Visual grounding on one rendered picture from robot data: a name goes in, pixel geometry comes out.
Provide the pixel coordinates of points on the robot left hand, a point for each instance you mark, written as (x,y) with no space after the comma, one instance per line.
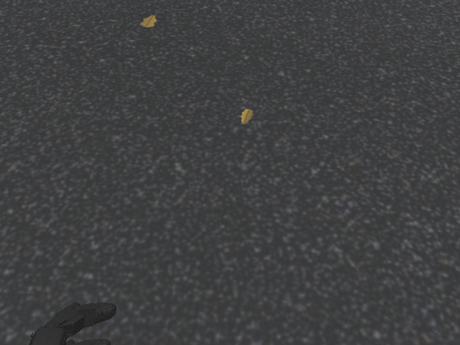
(70,321)

